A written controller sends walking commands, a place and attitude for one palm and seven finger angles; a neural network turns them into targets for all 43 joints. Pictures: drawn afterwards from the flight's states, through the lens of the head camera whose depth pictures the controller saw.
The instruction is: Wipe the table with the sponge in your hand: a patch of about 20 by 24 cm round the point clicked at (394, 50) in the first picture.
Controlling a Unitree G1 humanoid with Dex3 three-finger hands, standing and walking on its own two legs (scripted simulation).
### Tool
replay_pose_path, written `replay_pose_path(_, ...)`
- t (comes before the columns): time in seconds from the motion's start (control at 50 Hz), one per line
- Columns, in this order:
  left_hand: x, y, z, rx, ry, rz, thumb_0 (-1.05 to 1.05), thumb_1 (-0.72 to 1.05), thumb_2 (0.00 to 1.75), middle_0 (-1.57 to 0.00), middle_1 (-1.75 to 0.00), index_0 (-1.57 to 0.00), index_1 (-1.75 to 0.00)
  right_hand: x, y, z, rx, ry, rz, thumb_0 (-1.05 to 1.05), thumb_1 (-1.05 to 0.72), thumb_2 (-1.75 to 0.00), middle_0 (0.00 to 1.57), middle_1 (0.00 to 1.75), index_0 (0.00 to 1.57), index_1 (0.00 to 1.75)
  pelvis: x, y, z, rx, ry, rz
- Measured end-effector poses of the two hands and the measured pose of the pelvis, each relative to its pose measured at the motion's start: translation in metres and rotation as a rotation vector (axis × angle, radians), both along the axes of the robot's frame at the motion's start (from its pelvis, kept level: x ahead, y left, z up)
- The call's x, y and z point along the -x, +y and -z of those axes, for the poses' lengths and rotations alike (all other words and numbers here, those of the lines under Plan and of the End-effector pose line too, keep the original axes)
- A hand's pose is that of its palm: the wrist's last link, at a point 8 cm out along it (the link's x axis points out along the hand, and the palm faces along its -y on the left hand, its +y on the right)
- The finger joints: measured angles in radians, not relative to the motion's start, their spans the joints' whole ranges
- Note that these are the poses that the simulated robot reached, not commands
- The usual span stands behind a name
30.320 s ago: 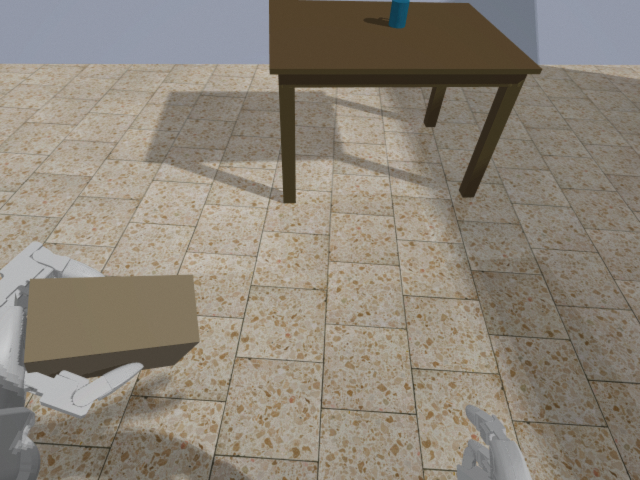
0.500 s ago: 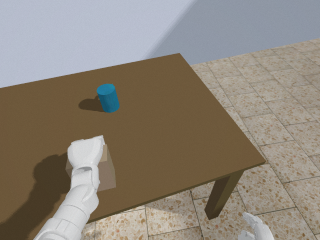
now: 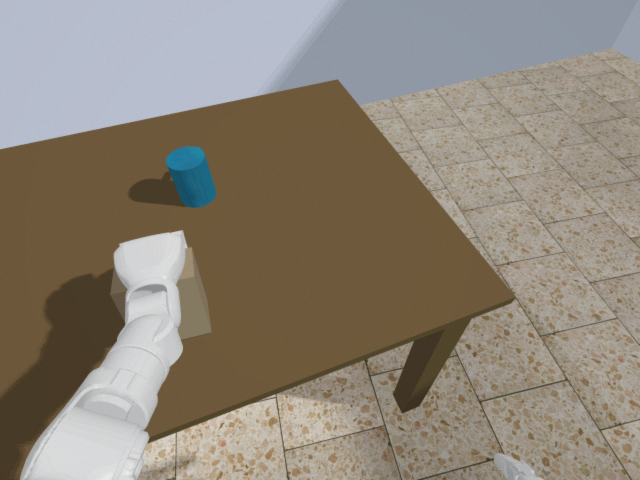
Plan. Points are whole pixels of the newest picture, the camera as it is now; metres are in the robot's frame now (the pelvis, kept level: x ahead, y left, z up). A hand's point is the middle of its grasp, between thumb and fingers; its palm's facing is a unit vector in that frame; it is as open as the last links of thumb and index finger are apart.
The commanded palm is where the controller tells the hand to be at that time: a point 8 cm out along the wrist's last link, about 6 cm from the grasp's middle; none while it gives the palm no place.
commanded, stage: wipe forward along the middle lane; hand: left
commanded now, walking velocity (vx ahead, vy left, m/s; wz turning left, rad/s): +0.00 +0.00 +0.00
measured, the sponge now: (169, 308) +0.37 +0.26 -0.05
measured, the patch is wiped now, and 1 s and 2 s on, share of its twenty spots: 1.00 1.00 1.00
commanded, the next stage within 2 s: slide back across to the first lane in 0.72 s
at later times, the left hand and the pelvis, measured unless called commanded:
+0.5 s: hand (159, 259) +0.42 +0.27 +0.00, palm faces -0.11 +0.01 -0.99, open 10.7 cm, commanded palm +0.41 +0.26 +0.03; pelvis +0.01 +0.01 +0.00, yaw +0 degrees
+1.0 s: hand (153, 233) +0.47 +0.30 +0.00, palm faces -0.12 -0.02 -0.99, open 10.6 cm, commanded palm +0.44 +0.29 +0.05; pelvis +0.02 +0.02 -0.01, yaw -2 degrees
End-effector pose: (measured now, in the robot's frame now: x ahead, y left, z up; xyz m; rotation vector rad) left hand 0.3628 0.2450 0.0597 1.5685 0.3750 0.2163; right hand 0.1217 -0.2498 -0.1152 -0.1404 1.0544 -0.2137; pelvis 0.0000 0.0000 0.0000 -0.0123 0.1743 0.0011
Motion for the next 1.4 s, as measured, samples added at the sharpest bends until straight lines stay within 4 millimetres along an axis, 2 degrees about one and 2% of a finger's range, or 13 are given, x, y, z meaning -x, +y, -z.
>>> replay_pose_path(0.22, -0.015, 0.007, 0.001, 0.001, -0.001, -0.001, 0.0, -0.55, 1.03, -0.67, -1.3, -0.7, -1.3, 0.014, -0.002, 0.005, 0.002, 0.055, 0.018, 0.01, -0.91, -0.89, 0.2, 0.29, 0.2, 0.3, -0.005, 0.002, 0.001, 0.006, 0.027, 0.002)
replay_pose_path(0.54, -0.049, 0.021, 0.0, -0.009, 0.014, -0.009, 0.01, -0.55, 1.03, -0.67, -1.3, -0.7, -1.3, 0.033, 0.0, 0.008, 0.017, 0.119, 0.045, 0.01, -0.91, -0.89, 0.2, 0.29, 0.2, 0.3, -0.009, 0.008, 0.003, 0.016, 0.072, 0.004)
replay_pose_path(0.84, -0.089, 0.036, 0.0, -0.012, 0.029, -0.017, 0.01, -0.56, 1.03, -0.68, -1.3, -0.7, -1.3, 0.063, 0.006, 0.011, 0.033, 0.212, 0.088, 0.0, -0.91, -0.89, 0.2, 0.29, 0.2, 0.3, -0.015, 0.019, 0.008, 0.028, 0.131, 0.013)
replay_pose_path(0.96, -0.095, 0.043, -0.001, 0.007, 0.025, -0.017, 0.01, -0.56, 1.03, -0.68, -1.3, -0.7, -1.3, 0.07, 0.011, 0.01, 0.022, 0.236, 0.108, 0.0, -0.91, -0.89, 0.2, 0.29, 0.2, 0.3, -0.022, 0.023, 0.007, 0.029, 0.137, 0.025)
replay_pose_path(1.12, -0.088, 0.06, -0.005, 0.026, 0.01, -0.032, 0.01, -0.55, 1.03, -0.67, -1.3, -0.7, -1.3, 0.057, 0.017, 0.003, 0.008, 0.213, 0.111, 0.01, -0.91, -0.89, 0.2, 0.29, 0.2, 0.3, -0.032, 0.027, 0.001, 0.028, 0.107, 0.029)
replay_pose_path(1.26, -0.075, 0.083, -0.008, 0.008, 0.025, -0.052, 0.02, -0.55, 1.03, -0.67, -1.3, -0.7, -1.3, 0.028, 0.017, -0.004, 0.014, 0.163, 0.077, 0.01, -0.91, -0.89, 0.2, 0.29, 0.2, 0.3, -0.039, 0.03, -0.002, 0.03, 0.086, 0.019)
replay_pose_path(1.4, -0.061, 0.095, -0.006, 0.02, 0.039, -0.044, 0.02, -0.55, 1.03, -0.67, -1.3, -0.69, -1.3, -0.003, 0.018, -0.009, 0.029, 0.114, 0.034, 0.0, -0.91, -0.89, 0.2, 0.29, 0.2, 0.3, -0.044, 0.031, -0.004, 0.031, 0.07, 0.006)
